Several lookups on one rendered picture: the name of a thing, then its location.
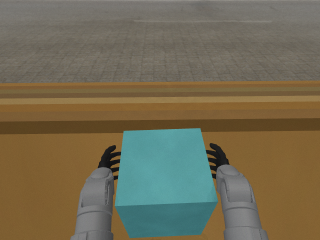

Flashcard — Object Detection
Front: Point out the left robot forearm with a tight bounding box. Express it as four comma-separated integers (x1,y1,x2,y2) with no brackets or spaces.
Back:
70,167,115,240

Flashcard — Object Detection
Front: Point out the robot right hand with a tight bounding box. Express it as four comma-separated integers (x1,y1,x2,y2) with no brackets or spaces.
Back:
206,143,230,179

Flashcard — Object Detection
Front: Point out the robot left hand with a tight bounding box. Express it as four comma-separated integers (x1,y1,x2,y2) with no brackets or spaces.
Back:
98,145,121,180

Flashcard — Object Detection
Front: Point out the right robot forearm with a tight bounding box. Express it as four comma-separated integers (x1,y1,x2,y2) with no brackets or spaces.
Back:
216,164,269,240

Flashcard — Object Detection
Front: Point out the carton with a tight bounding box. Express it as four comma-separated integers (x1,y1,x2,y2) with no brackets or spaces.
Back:
114,128,218,238

